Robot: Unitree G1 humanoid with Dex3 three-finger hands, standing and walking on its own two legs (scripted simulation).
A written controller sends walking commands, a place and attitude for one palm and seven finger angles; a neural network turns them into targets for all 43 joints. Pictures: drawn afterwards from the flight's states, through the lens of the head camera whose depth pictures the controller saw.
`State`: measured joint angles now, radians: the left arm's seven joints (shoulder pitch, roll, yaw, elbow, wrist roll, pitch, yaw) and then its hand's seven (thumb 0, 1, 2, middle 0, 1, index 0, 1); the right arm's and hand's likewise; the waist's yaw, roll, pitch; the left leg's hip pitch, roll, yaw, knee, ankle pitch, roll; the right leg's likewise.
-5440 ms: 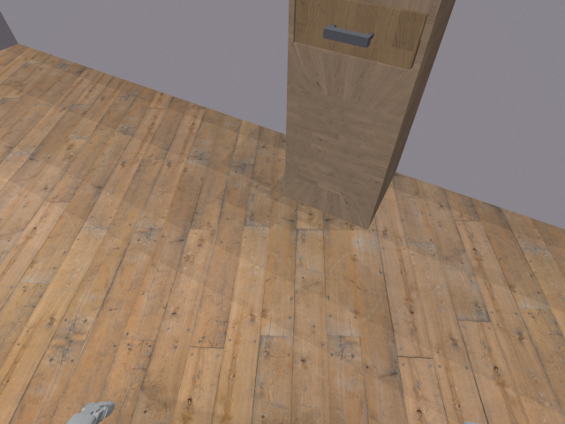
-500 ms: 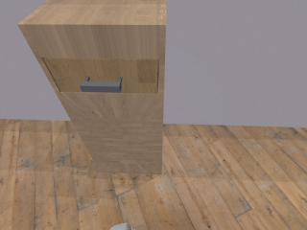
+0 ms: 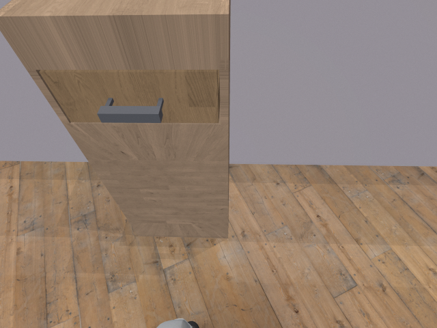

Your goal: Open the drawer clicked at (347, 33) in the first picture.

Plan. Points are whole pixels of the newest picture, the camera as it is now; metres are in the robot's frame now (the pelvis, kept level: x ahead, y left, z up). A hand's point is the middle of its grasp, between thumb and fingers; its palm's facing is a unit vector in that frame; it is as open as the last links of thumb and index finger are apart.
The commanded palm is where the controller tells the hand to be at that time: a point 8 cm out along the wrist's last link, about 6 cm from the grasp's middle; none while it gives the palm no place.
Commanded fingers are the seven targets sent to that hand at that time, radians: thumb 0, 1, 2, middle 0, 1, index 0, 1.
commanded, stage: come to a stop and stand still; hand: left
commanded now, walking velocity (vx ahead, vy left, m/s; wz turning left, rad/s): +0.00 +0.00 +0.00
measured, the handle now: (133, 108) +0.54 +0.24 +0.07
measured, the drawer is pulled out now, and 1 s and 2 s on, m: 0.00 0.00 0.00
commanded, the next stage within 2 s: look again from close up in 0.56 s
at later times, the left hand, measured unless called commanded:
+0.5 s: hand out of the picture -0.01 +0.16 -0.16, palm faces +0.07 -0.98 -0.21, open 7.3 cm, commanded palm none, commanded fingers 0.00 0.90 0.90 -0.20 -0.30 -0.20 -0.30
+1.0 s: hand out of the picture +0.01 +0.22 -0.15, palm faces +0.06 -0.96 -0.28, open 7.4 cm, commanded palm none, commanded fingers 0.00 0.90 0.90 -0.20 -0.30 -0.20 -0.30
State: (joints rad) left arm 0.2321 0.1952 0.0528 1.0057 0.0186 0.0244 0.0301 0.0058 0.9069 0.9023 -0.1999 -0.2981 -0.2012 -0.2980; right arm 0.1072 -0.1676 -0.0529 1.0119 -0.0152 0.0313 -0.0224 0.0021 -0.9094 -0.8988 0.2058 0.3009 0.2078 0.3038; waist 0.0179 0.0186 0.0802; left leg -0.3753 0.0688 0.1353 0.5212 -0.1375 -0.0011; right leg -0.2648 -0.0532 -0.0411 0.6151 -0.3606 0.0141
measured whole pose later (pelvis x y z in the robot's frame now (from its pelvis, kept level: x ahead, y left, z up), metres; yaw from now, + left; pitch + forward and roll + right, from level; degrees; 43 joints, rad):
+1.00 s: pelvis -0.04 +0.00 +0.01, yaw +2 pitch -2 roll +0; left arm 0.24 0.26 0.02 1.01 0.01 -0.02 0.02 0.01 0.90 0.90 -0.20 -0.30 -0.20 -0.30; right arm 0.26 -0.28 -0.03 1.01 -0.02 -0.03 -0.03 0.01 -0.91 -0.90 0.20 0.30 0.20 0.30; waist 0.00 0.01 0.00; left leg -0.21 0.02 0.04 0.52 -0.27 0.01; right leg -0.22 -0.03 -0.09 0.50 -0.24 -0.01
